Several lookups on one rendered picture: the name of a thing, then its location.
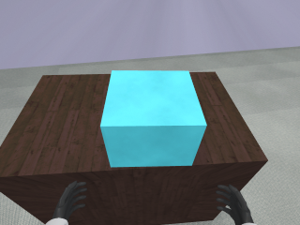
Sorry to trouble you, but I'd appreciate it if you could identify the robot left hand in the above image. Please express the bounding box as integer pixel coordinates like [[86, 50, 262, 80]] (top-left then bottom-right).
[[52, 181, 87, 221]]

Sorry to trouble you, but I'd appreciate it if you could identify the robot right hand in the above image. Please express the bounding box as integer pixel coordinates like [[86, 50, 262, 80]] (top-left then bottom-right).
[[216, 184, 254, 225]]

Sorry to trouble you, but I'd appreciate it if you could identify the carton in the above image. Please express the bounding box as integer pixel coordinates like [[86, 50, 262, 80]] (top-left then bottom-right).
[[100, 70, 207, 168]]

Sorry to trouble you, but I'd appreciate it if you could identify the pedestal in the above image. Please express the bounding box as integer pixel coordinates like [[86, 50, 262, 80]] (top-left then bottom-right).
[[0, 71, 268, 225]]

